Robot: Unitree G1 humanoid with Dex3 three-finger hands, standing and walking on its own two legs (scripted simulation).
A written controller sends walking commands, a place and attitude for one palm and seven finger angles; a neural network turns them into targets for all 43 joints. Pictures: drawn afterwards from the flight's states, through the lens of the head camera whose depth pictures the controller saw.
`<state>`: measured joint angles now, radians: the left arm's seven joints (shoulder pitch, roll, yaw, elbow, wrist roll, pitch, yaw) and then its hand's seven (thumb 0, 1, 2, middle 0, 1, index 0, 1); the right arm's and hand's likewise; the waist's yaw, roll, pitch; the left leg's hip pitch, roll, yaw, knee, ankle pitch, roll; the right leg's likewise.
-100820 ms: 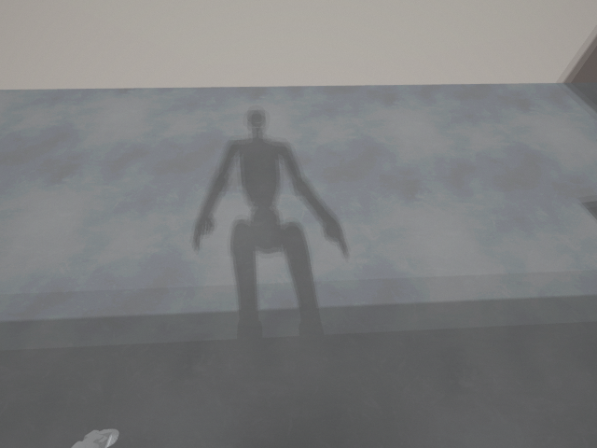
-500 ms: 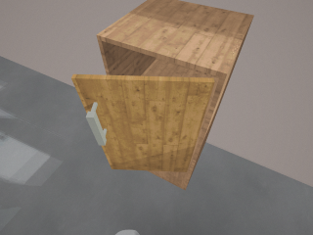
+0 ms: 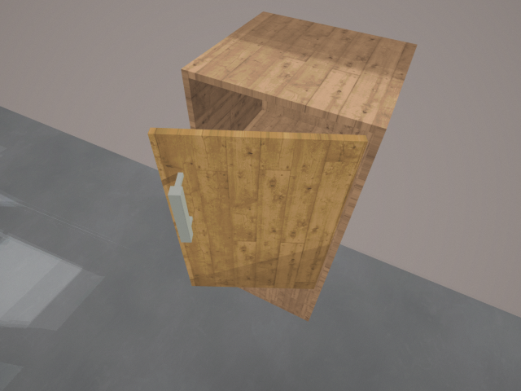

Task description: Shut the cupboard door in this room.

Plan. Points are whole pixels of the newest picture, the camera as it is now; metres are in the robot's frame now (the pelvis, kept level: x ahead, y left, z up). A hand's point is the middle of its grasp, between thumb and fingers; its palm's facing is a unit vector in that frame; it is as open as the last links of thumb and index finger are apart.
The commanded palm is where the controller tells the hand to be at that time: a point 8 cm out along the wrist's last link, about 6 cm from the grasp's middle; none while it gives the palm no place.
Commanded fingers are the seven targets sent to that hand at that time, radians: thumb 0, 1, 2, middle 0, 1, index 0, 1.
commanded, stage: come to a stop and stand still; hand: left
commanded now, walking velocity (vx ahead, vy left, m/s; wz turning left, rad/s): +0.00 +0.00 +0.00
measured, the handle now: (183, 208) +0.46 +0.19 -0.04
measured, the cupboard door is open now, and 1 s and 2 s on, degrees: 25 25 25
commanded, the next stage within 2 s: look again from close up in 0.22 s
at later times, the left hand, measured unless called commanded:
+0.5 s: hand out of the picture -0.06 +0.17 -0.18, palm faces +0.06 -0.98 -0.18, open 7.4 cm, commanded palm none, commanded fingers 0.00 0.90 0.90 -0.20 -0.30 -0.20 -0.30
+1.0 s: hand out of the picture +0.05 +0.17 -0.15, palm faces +0.13 -0.97 -0.20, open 7.3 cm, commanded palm +0.10 +0.20 -0.07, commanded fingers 0.00 0.90 0.90 -0.27 -0.38 -0.27 -0.38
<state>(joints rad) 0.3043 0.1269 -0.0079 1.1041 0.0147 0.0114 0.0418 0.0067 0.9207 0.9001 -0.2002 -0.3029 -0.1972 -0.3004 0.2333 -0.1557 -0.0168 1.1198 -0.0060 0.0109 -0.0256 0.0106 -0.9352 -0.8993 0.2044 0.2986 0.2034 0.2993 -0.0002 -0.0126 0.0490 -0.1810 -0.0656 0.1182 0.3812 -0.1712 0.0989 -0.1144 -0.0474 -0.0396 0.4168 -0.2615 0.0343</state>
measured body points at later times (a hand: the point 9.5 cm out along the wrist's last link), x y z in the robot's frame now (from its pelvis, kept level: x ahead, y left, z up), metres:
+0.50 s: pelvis -0.02 +0.01 -0.01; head -0.02 +0.00 +0.44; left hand -0.06 +0.22 -0.17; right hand -0.01 -0.21 -0.17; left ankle +0.03 +0.05 -0.74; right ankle -0.02 -0.14 -0.74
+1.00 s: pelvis +0.00 -0.02 -0.01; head +0.02 +0.00 +0.44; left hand +0.04 +0.22 -0.13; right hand +0.03 -0.25 -0.14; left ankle +0.03 +0.05 -0.74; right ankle -0.02 -0.14 -0.74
